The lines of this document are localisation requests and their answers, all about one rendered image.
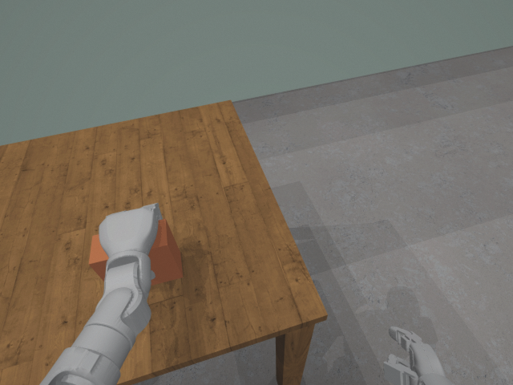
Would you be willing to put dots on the table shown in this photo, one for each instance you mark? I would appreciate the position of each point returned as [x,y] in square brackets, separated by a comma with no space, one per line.
[244,280]

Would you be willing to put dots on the robot left forearm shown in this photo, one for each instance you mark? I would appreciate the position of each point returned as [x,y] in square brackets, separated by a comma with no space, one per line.
[96,356]

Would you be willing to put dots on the sponge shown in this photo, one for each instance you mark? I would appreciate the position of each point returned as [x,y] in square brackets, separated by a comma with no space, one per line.
[164,255]

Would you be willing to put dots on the robot left hand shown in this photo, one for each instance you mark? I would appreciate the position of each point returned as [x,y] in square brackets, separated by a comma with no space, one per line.
[130,230]

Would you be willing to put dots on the robot right hand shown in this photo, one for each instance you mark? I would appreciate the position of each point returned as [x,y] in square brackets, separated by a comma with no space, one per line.
[423,359]

